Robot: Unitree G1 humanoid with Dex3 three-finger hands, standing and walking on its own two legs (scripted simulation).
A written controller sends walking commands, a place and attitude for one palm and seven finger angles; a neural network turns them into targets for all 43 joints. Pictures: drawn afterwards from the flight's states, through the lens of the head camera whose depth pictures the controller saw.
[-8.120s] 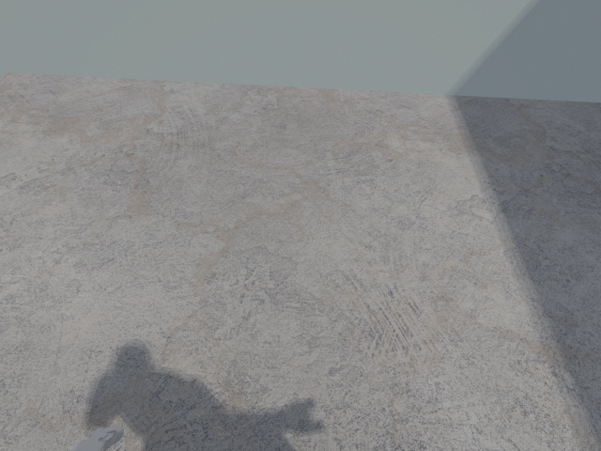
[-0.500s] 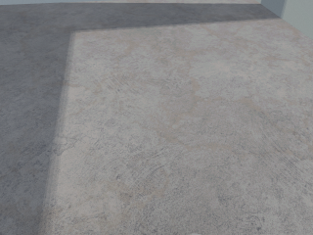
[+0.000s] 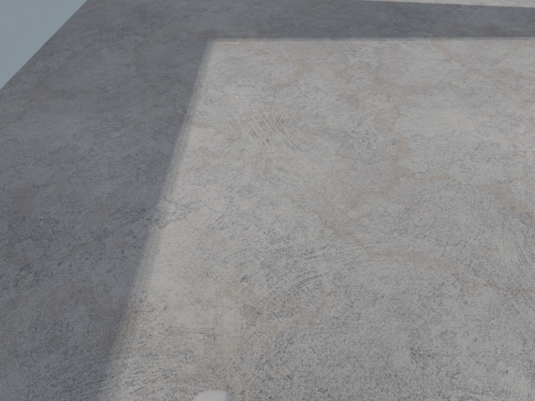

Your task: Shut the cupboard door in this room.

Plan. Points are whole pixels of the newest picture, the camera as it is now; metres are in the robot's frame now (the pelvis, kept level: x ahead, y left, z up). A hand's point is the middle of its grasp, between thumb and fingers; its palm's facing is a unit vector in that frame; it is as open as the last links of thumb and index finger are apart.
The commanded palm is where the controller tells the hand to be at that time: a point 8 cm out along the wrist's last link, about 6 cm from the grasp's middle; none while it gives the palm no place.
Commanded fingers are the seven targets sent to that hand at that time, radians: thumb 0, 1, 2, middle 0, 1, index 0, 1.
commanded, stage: turn or walk to find it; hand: left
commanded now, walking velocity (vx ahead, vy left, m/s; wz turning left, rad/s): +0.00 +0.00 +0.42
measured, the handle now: out of the picture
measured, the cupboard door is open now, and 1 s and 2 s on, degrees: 81 81 81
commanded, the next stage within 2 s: stand and wait in 1.90 s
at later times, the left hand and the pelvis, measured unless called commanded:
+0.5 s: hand out of the picture +0.03 +0.27 -0.16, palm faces +0.20 -0.95 -0.25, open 7.4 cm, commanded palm none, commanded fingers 0.00 0.90 0.90 -0.20 -0.30 -0.20 -0.30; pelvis -0.03 +0.04 +0.00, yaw +10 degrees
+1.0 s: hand out of the picture -0.08 +0.17 -0.15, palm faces +0.42 -0.86 -0.27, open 7.4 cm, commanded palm none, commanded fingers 0.00 0.90 0.90 -0.20 -0.30 -0.20 -0.30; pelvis -0.06 -0.03 +0.00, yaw +24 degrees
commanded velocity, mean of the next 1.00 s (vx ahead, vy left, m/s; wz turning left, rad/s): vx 0.00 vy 0.00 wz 0.42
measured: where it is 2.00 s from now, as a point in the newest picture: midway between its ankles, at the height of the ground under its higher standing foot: outside the picture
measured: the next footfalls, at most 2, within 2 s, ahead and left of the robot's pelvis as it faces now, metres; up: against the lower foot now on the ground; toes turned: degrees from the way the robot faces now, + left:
left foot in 0.10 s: +0.02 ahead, +0.14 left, +0.00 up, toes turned +7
right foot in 0.68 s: +0.02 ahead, -0.09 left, +0.00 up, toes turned +12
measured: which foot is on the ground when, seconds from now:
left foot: up 0.00-0.08, down 0.10-0.68, up 0.70-1.00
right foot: down 0.00-0.12, up 0.14-0.66, down 0.68-1.00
